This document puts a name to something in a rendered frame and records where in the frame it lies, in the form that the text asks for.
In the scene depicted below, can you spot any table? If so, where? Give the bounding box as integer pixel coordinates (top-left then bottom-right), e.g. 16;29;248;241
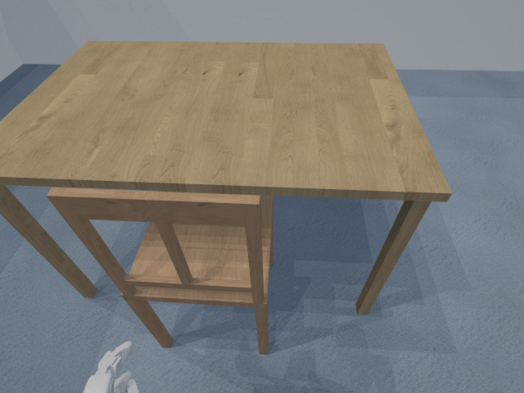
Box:
0;41;452;314

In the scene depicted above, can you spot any left robot hand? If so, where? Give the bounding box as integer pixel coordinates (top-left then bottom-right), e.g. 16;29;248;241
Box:
83;341;138;393

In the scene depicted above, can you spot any chair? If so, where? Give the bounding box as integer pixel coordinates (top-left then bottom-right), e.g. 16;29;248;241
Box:
46;187;273;355

